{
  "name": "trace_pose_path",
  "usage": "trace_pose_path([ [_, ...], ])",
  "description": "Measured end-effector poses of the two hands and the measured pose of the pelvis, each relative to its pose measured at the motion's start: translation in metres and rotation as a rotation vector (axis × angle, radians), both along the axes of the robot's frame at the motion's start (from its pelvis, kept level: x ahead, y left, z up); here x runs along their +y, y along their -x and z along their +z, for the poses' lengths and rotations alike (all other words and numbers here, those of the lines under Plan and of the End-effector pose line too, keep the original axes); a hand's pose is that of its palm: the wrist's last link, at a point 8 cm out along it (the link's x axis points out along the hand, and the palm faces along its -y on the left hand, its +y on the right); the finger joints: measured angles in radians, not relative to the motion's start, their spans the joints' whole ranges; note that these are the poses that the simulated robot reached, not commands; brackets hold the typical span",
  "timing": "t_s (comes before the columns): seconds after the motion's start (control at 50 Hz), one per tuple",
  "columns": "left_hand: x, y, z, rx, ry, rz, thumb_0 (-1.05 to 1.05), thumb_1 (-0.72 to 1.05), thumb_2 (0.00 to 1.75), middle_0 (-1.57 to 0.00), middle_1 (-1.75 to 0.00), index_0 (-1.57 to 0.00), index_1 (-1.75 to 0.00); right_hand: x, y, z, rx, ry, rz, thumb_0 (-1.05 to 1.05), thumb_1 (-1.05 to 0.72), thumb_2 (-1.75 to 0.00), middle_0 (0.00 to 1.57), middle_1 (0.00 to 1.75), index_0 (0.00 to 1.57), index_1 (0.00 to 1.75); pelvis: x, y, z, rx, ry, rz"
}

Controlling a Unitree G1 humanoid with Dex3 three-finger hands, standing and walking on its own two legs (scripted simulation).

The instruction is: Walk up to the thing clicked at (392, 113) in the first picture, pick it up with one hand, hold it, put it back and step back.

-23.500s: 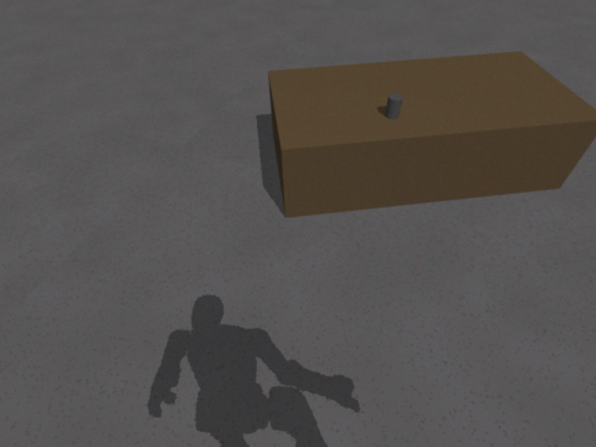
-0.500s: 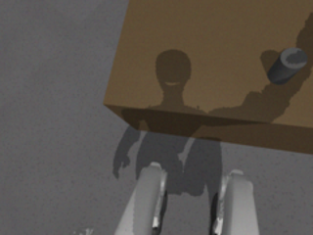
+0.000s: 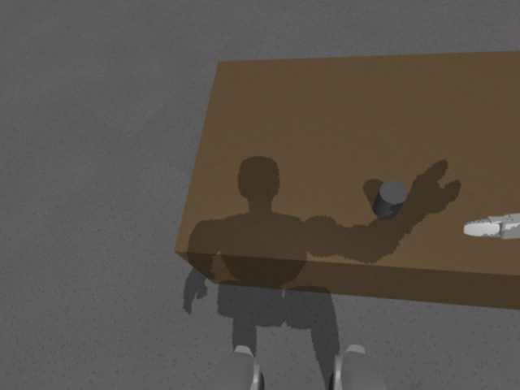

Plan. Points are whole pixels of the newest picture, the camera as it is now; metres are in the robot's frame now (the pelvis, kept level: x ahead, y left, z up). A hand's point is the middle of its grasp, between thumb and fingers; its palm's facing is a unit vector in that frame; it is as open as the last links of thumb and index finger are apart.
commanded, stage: home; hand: right
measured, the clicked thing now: (389, 200) +0.53 -0.20 -0.26
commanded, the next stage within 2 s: none
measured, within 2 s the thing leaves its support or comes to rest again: neither
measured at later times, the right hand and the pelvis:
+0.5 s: hand (444, 353) +0.21 -0.18 -0.03, palm faces +0.22 +0.94 -0.28, open 16.8 cm; pelvis +0.02 +0.02 +0.04, yaw -4 degrees
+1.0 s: hand out of the picture +0.16 -0.15 -0.02, palm faces +0.11 +0.97 -0.22, open 17.3 cm; pelvis +0.01 +0.04 +0.03, yaw -4 degrees
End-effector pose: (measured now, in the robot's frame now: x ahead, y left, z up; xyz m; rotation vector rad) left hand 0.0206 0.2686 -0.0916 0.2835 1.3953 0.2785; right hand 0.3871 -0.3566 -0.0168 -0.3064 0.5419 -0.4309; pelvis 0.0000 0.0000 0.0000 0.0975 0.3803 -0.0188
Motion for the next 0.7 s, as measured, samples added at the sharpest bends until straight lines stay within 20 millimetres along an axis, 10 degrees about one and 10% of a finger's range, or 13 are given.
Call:
trace_pose_path([
  [0.46,-0.03,-0.164,0.047,-0.531,0.09,-0.155,0.01,0.9,0.89,-0.2,-0.3,-0.21,-0.3,0.116,0.188,0.014,0.129,-0.145,0.06,-0.01,0.44,-0.12,0.07,0.07,0.07,0.08,0.014,-0.025,0.044,-0.223,0.071,-0.039],
  [0.7,-0.021,-0.188,0.061,-0.719,0.071,-0.227,0.01,0.9,0.9,-0.2,-0.3,-0.2,-0.3,0.151,0.261,0.013,0.235,-0.216,0.075,-0.01,0.44,-0.12,0.07,0.07,0.07,0.07,0.034,-0.013,0.031,-0.232,0.077,-0.072],
])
